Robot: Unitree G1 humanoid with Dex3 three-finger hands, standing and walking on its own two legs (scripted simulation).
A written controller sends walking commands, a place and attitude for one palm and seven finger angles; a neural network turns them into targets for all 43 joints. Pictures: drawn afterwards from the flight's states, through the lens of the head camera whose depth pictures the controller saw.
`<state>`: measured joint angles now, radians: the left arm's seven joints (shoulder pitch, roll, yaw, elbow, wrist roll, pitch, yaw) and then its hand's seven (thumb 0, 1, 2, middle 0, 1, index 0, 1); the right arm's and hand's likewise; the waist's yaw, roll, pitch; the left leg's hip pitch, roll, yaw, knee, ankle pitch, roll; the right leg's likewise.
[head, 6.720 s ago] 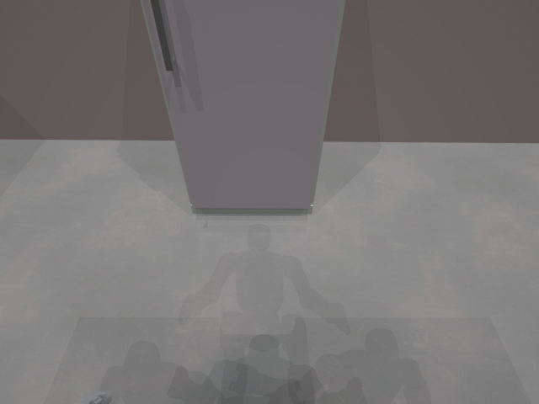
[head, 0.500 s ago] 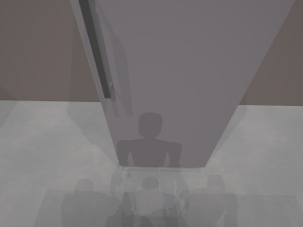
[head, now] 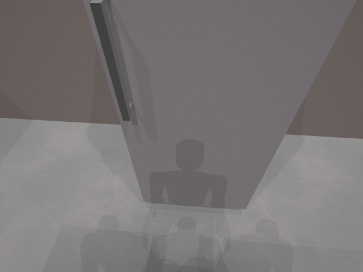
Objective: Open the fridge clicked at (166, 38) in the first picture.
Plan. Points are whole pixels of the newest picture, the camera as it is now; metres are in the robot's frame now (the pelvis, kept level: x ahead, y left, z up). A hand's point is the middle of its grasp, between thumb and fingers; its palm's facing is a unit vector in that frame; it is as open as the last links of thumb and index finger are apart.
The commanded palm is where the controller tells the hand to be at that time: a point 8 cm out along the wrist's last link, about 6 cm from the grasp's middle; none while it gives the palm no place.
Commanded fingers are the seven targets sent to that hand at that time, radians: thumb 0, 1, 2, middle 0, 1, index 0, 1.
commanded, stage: look again from close up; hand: left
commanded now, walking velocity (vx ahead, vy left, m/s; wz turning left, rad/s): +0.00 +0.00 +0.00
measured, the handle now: (117, 67) +0.54 +0.20 +0.18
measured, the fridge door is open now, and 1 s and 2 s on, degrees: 0 0 0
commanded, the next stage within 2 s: none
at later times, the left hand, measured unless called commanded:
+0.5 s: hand out of the picture +0.02 +0.29 -0.17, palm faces +0.03 -0.96 -0.28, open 7.4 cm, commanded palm none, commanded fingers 0.00 0.90 0.90 -0.20 -0.30 -0.20 -0.30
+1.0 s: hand out of the picture -0.11 +0.29 -0.17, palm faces +0.04 -0.96 -0.26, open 7.4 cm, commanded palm none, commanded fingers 0.00 0.90 0.90 -0.20 -0.30 -0.20 -0.30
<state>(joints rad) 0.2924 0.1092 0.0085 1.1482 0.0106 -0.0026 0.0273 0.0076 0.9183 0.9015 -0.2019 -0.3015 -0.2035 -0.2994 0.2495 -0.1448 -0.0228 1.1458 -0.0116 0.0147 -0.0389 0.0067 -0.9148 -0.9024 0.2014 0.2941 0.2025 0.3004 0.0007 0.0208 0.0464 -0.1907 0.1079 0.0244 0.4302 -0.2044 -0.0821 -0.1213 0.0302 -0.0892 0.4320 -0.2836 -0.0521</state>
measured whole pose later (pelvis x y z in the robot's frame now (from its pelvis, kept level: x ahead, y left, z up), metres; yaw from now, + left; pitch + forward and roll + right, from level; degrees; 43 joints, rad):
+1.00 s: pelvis -0.08 +0.08 +0.00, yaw +2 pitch -3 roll -1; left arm 0.37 0.25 0.00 1.05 0.03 0.01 0.01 0.01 0.91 0.90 -0.20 -0.30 -0.20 -0.30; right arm 0.26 -0.26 -0.03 1.05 -0.02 0.02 0.00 0.01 -0.91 -0.90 0.20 0.29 0.21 0.30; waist 0.00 0.00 0.01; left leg -0.30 -0.01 0.03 0.46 -0.14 0.03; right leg -0.23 -0.05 -0.01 0.47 -0.20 0.03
